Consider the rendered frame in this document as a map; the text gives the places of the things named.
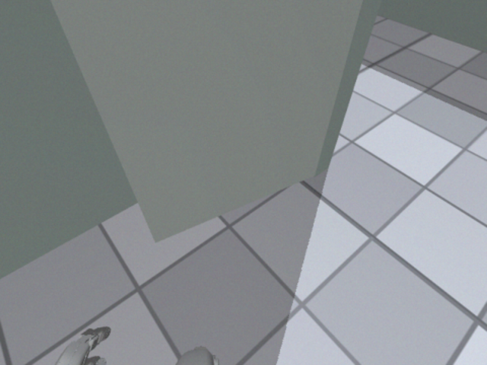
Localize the left robot hand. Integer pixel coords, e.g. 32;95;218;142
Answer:
55;327;111;365

